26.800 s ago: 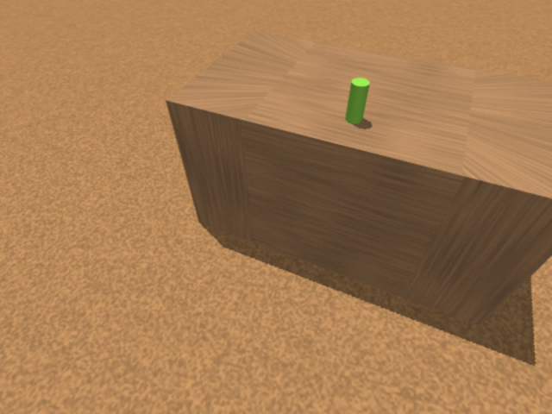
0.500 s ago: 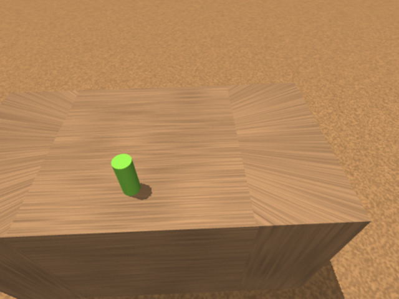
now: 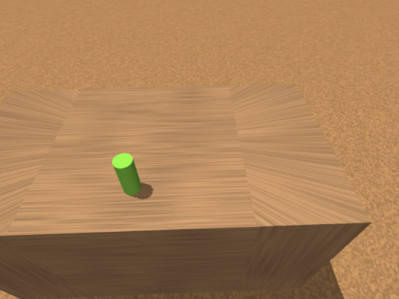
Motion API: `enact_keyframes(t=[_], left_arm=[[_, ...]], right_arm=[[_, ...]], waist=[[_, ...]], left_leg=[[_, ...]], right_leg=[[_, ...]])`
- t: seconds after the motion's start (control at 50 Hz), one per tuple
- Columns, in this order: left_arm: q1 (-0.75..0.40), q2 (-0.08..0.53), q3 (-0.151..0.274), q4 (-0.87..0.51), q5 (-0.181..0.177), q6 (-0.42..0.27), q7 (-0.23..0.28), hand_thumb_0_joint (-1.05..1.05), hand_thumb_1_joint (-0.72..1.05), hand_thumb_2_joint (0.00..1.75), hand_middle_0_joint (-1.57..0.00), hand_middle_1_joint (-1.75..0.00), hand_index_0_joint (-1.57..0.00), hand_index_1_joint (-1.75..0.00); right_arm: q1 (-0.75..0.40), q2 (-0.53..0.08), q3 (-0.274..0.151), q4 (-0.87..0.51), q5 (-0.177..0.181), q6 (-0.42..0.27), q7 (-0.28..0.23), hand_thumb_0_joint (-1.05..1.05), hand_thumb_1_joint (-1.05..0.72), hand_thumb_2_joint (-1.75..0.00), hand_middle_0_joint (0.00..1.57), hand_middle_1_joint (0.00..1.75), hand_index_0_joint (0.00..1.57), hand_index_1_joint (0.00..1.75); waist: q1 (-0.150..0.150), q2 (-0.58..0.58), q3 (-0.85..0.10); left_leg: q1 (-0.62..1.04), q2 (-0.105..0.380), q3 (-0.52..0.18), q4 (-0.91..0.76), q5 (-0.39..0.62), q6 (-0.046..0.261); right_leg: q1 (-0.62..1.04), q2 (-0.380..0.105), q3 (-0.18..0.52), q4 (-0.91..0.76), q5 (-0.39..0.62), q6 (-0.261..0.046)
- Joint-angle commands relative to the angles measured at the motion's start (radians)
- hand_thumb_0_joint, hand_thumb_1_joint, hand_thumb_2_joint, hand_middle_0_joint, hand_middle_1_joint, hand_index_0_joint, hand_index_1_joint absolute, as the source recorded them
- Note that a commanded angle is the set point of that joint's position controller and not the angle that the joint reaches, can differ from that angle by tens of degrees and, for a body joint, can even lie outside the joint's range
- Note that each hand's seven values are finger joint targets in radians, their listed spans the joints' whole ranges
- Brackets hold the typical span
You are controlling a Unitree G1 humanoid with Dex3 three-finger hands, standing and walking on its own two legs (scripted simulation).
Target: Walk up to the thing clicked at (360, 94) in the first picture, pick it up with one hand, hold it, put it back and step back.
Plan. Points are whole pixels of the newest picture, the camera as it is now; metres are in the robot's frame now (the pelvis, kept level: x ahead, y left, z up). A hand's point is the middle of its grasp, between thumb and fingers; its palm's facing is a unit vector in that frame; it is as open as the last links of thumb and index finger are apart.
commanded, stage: stand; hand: left
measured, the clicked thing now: (127, 175) +0.47 +0.21 -0.07
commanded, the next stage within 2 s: step back in 1.84 s
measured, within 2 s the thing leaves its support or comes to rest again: neither
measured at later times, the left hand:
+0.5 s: hand out of the picture +0.07 +0.25 -0.16, palm faces -0.03 -0.94 -0.35, open 7.4 cm
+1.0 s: hand out of the picture +0.06 +0.25 -0.16, palm faces -0.03 -0.94 -0.34, open 7.4 cm
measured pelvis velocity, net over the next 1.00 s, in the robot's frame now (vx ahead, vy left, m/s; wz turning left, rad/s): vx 0.00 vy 0.00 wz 0.00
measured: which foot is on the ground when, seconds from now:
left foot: down 0.00-1.00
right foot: down 0.00-1.00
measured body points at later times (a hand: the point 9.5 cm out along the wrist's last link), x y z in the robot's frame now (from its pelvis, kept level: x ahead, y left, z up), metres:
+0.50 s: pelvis +0.00 +0.00 +0.00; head +0.01 +0.00 +0.45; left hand +0.07 +0.30 -0.13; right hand +0.08 -0.30 -0.13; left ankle +0.03 +0.12 -0.75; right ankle -0.04 -0.14 -0.75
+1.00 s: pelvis +0.00 +0.00 +0.00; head +0.01 +0.00 +0.45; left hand +0.07 +0.30 -0.13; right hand +0.08 -0.30 -0.13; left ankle +0.03 +0.12 -0.75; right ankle -0.04 -0.14 -0.75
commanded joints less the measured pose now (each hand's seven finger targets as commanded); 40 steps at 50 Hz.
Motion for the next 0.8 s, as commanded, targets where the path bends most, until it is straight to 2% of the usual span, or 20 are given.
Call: enact_keyframes(t=[0.0, 0.04, 0.14, 0.24, 0.3, 0.38, 0.44, 0.5, 0.52, 0.62, 0.68, 0.78], left_arm=[[-0.027, 0.211, 0.048, -0.051, 0.004, -0.023, 0.01, 0.0, 0.9, 0.9, -0.2, -0.3, -0.2, -0.3], [-0.025, 0.212, 0.047, -0.052, 0.006, -0.023, 0.009, 0.0, 0.9, 0.9, -0.2, -0.3, -0.2, -0.3], [-0.025, 0.208, 0.046, -0.058, 0.005, -0.026, 0.012, 0.0, 0.9, 0.9, -0.2, -0.3, -0.2, -0.3], [-0.027, 0.21, 0.047, -0.054, 0.003, -0.023, 0.012, 0.0, 0.9, 0.9, -0.2, -0.3, -0.2, -0.3], [-0.017, 0.209, 0.047, -0.054, 0.003, -0.024, 0.011, 0.0, 0.9, 0.9, -0.2, -0.3, -0.2, -0.3], [-0.021, 0.207, 0.048, -0.056, 0.004, -0.021, 0.01, 0.0, 0.9, 0.9, -0.2, -0.3, -0.2, -0.3], [-0.017, 0.209, 0.047, -0.057, 0.004, -0.023, 0.009, 0.0, 0.9, 0.9, -0.2, -0.3, -0.2, -0.3], [-0.021, 0.208, 0.046, -0.055, 0.003, -0.021, 0.011, 0.0, 0.9, 0.9, -0.2, -0.3, -0.2, -0.3], [-0.024, 0.209, 0.047, -0.058, 0.003, -0.022, 0.011, 0.0, 0.9, 0.9, -0.2, -0.3, -0.2, -0.3], [-0.021, 0.207, 0.047, -0.055, 0.001, -0.022, 0.01, 0.0, 0.9, 0.9, -0.2, -0.3, -0.2, -0.3], [-0.02, 0.208, 0.047, -0.053, 0.004, -0.02, 0.01, 0.0, 0.9, 0.9, -0.2, -0.3, -0.2, -0.3], [-0.026, 0.211, 0.049, -0.057, 0.001, -0.025, 0.01, 0.0, 0.9, 0.9, -0.2, -0.3, -0.2, -0.3]], right_arm=[[-0.037, -0.218, -0.035, -0.06, 0.006, -0.018, -0.009, 0.0, -0.9, -0.9, 0.2, 0.3, 0.2, 0.3], [-0.038, -0.218, -0.035, -0.06, 0.006, -0.017, -0.009, 0.0, -0.9, -0.9, 0.2, 0.3, 0.2, 0.3], [-0.041, -0.218, -0.036, -0.063, 0.006, -0.018, -0.01, 0.0, -0.9, -0.9, 0.2, 0.3, 0.2, 0.3], [-0.035, -0.218, -0.034, -0.06, 0.006, -0.018, -0.01, 0.0, -0.9, -0.9, 0.2, 0.3, 0.2, 0.3], [-0.032, -0.214, -0.032, -0.062, 0.007, -0.019, -0.009, 0.0, -0.9, -0.9, 0.2, 0.3, 0.2, 0.3], [-0.037, -0.22, -0.034, -0.063, 0.006, -0.02, -0.011, 0.0, -0.9, -0.9, 0.2, 0.3, 0.2, 0.3], [-0.047, -0.22, -0.034, -0.065, 0.007, -0.021, -0.011, 0.0, -0.9, -0.9, 0.2, 0.3, 0.2, 0.3], [-0.04, -0.217, -0.033, -0.06, 0.007, -0.02, -0.011, 0.0, -0.9, -0.9, 0.2, 0.3, 0.2, 0.3], [-0.043, -0.219, -0.036, -0.062, 0.008, -0.02, -0.012, 0.0, -0.9, -0.9, 0.2, 0.3, 0.2, 0.3], [-0.043, -0.217, -0.035, -0.061, 0.008, -0.02, -0.011, 0.0, -0.9, -0.9, 0.2, 0.3, 0.2, 0.3], [-0.046, -0.215, -0.035, -0.063, 0.008, -0.016, -0.01, 0.0, -0.9, -0.9, 0.2, 0.3, 0.2, 0.3], [-0.045, -0.215, -0.036, -0.063, 0.009, -0.019, -0.009, 0.0, -0.9, -0.9, 0.2, 0.3, 0.2, 0.3]], waist=[[-0.003, 0.004, -0.05], [-0.001, 0.001, -0.051], [0.0, -0.005, -0.086], [-0.003, 0.002, -0.053], [0.001, 0.0, -0.074], [-0.001, 0.009, -0.065], [0.005, 0.004, -0.083], [0.002, 0.002, -0.055], [0.0, 0.0, -0.075], [0.001, -0.007, -0.059], [0.001, -0.003, -0.042], [0.0, -0.007, -0.065]], left_leg=[[0.068, 0.112, -0.11, -0.057, 0.115, 0.024], [0.07, 0.111, -0.111, -0.057, 0.093, 0.026], [0.089, 0.116, -0.105, -0.032, 0.186, 0.029], [0.072, 0.113, -0.11, -0.053, 0.138, 0.024], [0.082, 0.115, -0.107, -0.042, 0.192, 0.027], [0.087, 0.112, -0.104, -0.048, 0.148, 0.025], [0.099, 0.118, -0.105, -0.039, 0.202, 0.029], [0.084, 0.116, -0.106, -0.048, 0.179, 0.024], [0.1, 0.118, -0.104, -0.038, 0.196, 0.027], [0.085, 0.115, -0.104, -0.046, 0.175, 0.026], [0.068, 0.112, -0.108, -0.055, 0.107, 0.026], [0.085, 0.117, -0.11, -0.041, 0.179, 0.027]], right_leg=[[-0.086, -0.097, 0.068, -0.062, 0.099, -0.049], [-0.088, -0.099, 0.07, -0.066, 0.094, -0.048], [-0.064, -0.104, 0.064, -0.057, 0.173, -0.046], [-0.08, -0.101, 0.065, -0.06, 0.122, -0.047], [-0.062, -0.102, 0.062, -0.053, 0.165, -0.044], [-0.079, -0.102, 0.066, -0.058, 0.138, -0.047], [-0.069, -0.103, 0.063, -0.051, 0.175, -0.047], [-0.082, -0.1, 0.062, -0.053, 0.141, -0.046], [-0.073, -0.105, 0.065, -0.052, 0.162, -0.048], [-0.075, -0.102, 0.065, -0.056, 0.147, -0.048], [-0.086, -0.099, 0.062, -0.068, 0.088, -0.048], [-0.07, -0.104, 0.065, -0.061, 0.147, -0.049]])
